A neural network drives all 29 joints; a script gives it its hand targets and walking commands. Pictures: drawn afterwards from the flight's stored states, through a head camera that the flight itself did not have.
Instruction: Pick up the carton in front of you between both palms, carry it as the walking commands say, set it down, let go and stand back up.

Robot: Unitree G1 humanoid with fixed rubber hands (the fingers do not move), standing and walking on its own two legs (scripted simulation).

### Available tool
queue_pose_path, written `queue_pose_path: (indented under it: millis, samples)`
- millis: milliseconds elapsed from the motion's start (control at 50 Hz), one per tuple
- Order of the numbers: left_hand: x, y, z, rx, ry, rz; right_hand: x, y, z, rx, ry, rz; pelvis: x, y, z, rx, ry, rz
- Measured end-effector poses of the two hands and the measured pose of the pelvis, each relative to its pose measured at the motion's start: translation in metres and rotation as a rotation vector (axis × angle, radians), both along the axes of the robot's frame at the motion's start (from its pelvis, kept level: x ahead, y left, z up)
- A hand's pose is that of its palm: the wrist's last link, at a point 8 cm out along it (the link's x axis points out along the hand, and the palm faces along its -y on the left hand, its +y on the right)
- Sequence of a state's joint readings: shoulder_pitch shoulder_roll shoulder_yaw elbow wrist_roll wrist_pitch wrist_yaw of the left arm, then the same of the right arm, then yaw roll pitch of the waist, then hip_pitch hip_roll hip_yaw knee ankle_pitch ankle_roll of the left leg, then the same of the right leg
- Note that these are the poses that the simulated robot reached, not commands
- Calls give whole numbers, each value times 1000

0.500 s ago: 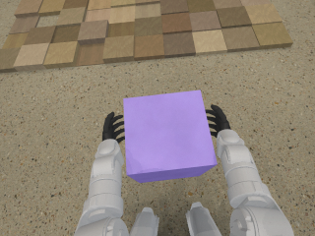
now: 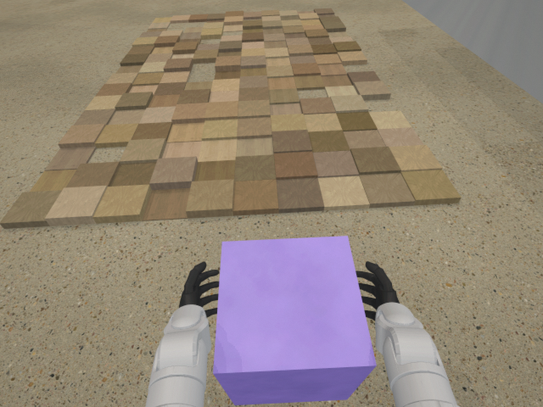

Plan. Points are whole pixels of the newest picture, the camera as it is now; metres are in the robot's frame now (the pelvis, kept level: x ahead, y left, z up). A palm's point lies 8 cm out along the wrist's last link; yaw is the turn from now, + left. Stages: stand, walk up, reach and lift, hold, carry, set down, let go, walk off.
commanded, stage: reach and lift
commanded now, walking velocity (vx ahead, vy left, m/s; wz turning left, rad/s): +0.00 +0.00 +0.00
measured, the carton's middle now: (288, 325) +0.31 +0.00 -0.08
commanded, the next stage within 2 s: hold in 1.10 s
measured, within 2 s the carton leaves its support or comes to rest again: neither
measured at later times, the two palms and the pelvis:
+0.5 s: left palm (191, 307) +0.29 +0.14 +0.04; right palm (395, 303) +0.28 -0.16 +0.03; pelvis -0.01 -0.01 +0.01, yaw +0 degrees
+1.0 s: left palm (184, 302) +0.29 +0.15 +0.05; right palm (393, 300) +0.28 -0.15 +0.04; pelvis +0.00 +0.00 +0.01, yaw +0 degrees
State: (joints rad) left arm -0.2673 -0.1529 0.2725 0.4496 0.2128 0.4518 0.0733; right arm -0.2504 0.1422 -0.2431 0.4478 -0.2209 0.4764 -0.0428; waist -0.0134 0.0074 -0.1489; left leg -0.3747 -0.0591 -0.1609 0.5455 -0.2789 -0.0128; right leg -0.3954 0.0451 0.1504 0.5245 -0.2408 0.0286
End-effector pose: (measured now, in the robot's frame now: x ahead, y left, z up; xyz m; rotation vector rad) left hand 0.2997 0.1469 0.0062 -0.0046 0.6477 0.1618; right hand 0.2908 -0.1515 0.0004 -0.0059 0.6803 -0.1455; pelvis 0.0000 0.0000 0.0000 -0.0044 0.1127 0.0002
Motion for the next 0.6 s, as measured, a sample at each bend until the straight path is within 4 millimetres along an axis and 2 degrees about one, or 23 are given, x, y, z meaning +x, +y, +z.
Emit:
queue_pose_path:
  millis: [80,140,260,360,600]
  samples:
    - [-5,0,18,16,-7,-18,-7,-1,18,-11,-7,4,2,0,6,-1,-68,-1]
    - [-9,-1,25,30,6,-31,-11,-2,25,-14,5,11,0,-1,7,-1,-110,-3]
    - [-15,-4,25,42,49,-38,-18,-4,20,-6,49,9,-10,-2,7,2,-152,-8]
    - [-15,-5,27,46,39,-15,-16,-4,21,-2,38,13,-16,-5,6,4,-155,-8]
    - [-12,-5,35,31,18,-9,-4,-6,38,-28,16,35,-8,-13,9,3,-166,8]
